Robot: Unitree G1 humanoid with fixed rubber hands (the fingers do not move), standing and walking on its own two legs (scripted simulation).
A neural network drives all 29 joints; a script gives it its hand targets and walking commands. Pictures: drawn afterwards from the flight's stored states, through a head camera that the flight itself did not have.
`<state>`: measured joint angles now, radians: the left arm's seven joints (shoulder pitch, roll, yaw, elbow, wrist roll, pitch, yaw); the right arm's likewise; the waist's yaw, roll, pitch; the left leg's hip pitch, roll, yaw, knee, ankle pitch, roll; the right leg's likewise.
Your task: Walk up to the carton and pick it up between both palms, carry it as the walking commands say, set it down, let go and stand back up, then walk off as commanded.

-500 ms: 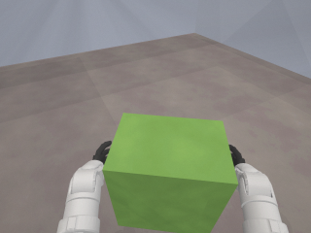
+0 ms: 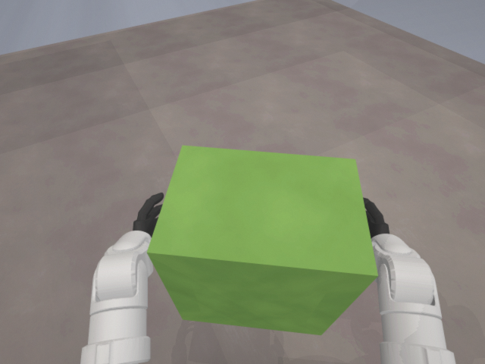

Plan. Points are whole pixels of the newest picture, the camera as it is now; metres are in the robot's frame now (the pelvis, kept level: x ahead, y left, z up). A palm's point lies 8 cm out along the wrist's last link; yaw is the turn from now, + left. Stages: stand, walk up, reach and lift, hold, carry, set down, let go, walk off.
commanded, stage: carry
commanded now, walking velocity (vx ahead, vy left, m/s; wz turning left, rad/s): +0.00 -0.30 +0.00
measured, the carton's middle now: (258, 249) +0.33 +0.00 +0.01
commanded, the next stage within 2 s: none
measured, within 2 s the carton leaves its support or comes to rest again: neither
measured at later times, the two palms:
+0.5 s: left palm (181, 257) +0.28 +0.12 +0.07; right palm (428, 265) +0.27 -0.24 +0.07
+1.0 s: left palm (240, 282) +0.24 +0.03 +0.09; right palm out of the picture +0.21 -0.33 +0.08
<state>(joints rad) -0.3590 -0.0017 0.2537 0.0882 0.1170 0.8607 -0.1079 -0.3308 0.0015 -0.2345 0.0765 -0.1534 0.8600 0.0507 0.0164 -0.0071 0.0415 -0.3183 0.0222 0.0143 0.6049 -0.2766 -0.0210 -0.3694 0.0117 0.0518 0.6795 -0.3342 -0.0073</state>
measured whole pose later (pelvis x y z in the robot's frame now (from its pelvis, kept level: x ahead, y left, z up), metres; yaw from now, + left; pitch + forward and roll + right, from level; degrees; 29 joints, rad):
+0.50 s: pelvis +0.01 -0.06 -0.01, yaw -2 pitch +7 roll -1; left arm -0.11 -0.07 0.27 -0.52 -0.06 1.14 -0.01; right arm -0.09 0.13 -0.23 -0.52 -0.01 1.13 -0.07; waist 0.02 -0.01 0.00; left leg -0.47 0.11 0.02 0.70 -0.35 -0.06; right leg -0.46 0.02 0.00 0.66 -0.32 -0.04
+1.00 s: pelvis -0.03 -0.14 -0.01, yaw -3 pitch +4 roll -1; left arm -0.07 -0.08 0.25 -0.52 -0.06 1.15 -0.01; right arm -0.03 0.13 -0.23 -0.56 0.00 1.15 -0.07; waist 0.01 0.01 -0.04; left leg -0.46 0.16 0.05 0.77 -0.40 -0.07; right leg -0.42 0.03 -0.06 0.68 -0.33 -0.05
